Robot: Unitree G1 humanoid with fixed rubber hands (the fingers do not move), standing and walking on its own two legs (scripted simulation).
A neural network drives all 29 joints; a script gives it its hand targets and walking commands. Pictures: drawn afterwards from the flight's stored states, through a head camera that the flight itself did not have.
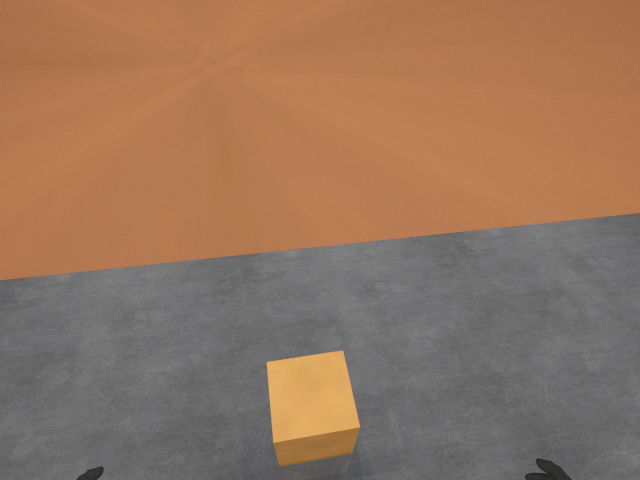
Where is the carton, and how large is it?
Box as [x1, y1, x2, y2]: [267, 350, 359, 466]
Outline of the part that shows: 342,350 267,362 273,443 279,466 351,453 359,429 359,424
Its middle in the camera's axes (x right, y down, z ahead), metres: -0.02 +0.49 +1.09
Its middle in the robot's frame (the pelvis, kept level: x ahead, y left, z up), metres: +0.42 +0.01 -0.66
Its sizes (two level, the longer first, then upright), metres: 0.210 0.200 0.250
